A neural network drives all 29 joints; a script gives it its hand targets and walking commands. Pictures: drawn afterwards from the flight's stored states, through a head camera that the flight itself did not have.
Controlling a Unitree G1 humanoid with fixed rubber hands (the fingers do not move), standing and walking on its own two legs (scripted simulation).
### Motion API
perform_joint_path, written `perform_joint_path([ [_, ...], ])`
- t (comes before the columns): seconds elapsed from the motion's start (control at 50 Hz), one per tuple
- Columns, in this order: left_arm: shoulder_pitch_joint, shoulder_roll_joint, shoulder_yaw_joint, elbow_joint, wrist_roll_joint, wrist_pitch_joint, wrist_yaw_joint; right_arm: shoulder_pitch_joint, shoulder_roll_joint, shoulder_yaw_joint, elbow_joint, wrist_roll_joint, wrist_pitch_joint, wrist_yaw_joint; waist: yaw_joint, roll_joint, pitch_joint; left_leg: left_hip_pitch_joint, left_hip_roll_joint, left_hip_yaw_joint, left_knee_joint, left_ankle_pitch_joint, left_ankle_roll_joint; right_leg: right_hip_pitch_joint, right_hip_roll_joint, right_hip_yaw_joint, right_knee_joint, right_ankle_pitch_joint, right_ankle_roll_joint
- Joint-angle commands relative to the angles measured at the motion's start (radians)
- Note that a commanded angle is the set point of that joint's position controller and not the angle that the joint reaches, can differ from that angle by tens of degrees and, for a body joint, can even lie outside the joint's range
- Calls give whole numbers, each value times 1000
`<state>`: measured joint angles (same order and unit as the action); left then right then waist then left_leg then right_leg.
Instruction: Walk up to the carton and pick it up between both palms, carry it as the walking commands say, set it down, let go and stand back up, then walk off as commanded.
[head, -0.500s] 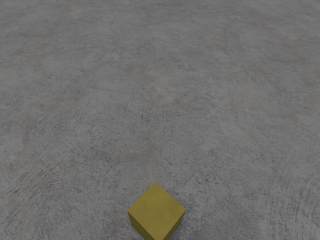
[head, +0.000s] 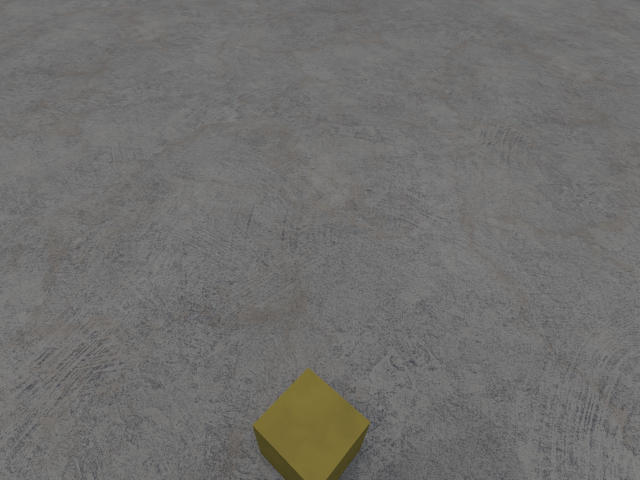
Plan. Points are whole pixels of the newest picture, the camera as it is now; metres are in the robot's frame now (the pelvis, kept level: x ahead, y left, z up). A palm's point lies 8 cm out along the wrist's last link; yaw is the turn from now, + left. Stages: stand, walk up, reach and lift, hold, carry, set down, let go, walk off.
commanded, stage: stand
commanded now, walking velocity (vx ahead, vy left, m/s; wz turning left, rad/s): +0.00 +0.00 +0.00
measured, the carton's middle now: (311, 438) +0.37 +0.01 -0.66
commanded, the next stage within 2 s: walk off in 0.86 s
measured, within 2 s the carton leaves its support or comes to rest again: neither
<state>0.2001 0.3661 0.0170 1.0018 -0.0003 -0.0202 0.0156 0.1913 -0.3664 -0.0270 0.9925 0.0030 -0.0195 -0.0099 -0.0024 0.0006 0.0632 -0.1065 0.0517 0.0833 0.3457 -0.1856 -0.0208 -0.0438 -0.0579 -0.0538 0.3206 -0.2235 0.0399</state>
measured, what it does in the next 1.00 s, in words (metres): stands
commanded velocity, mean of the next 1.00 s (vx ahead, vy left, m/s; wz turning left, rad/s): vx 0.00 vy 0.00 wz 0.00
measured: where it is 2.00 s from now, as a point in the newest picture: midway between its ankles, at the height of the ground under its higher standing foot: outside the picture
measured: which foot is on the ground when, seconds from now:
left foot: down 0.00-1.00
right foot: down 0.00-1.00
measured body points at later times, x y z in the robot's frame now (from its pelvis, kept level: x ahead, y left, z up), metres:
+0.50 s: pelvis +0.00 +0.00 +0.00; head +0.01 -0.01 +0.45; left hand +0.07 +0.31 -0.12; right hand +0.08 -0.32 -0.12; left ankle +0.00 +0.13 -0.75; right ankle -0.03 -0.14 -0.75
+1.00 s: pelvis +0.00 -0.01 +0.00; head +0.01 -0.01 +0.45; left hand +0.07 +0.31 -0.12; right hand +0.07 -0.32 -0.12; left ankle +0.00 +0.13 -0.75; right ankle -0.03 -0.14 -0.75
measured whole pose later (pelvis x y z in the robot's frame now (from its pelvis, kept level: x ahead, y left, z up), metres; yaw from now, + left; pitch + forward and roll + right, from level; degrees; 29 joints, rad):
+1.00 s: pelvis +0.00 -0.01 +0.00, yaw +0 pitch -3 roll +0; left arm 0.19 0.38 0.02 1.03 0.00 -0.02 0.02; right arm 0.18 -0.38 -0.03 1.03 0.00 -0.02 -0.01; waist 0.00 0.00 0.05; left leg -0.09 0.06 0.08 0.32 -0.17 -0.03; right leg -0.04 -0.05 -0.06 0.30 -0.22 0.03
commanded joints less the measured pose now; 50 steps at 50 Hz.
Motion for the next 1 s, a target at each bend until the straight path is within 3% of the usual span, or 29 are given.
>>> perform_joint_path([
  [0.0,10,162,30,-30,-1,-8,4,5,-162,-31,-32,0,-9,-4,0,0,-23,27,111,-82,-50,176,33,-49,-101,59,-56,165,-42],
  [0.98,-6,177,33,-8,-2,-8,4,-5,-174,-31,2,-2,-10,-9,0,-1,-29,38,117,-77,-66,188,29,-43,-104,58,-70,183,-45],
])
